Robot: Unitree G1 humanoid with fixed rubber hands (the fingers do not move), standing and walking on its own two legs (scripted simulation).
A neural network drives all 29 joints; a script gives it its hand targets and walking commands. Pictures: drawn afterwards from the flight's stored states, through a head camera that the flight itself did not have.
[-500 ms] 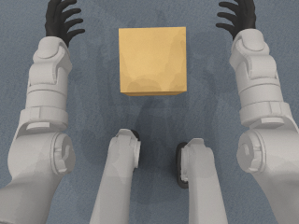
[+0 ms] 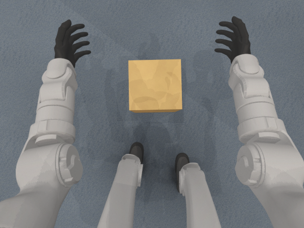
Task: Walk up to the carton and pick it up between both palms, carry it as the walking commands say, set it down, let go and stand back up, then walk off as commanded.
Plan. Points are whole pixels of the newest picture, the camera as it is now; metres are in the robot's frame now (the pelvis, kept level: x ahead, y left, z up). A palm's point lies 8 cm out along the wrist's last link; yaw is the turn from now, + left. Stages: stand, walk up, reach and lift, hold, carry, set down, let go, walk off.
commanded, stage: set down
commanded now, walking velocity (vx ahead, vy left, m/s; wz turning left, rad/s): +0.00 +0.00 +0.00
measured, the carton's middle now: (154, 89) +0.49 +0.05 -0.54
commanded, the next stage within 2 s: let go in 0.04 s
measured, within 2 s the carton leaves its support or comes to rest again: neither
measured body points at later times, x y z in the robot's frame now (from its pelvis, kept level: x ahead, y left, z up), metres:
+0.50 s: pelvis +0.04 +0.01 +0.07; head +0.25 +0.02 +0.47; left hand +0.36 +0.26 -0.04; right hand +0.40 -0.18 -0.04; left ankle +0.08 +0.12 -0.63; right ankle +0.05 -0.14 -0.63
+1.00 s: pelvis +0.08 -0.02 +0.12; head +0.12 -0.01 +0.56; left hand +0.25 +0.23 +0.04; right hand +0.27 -0.24 +0.04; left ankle +0.08 +0.12 -0.63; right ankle +0.05 -0.14 -0.63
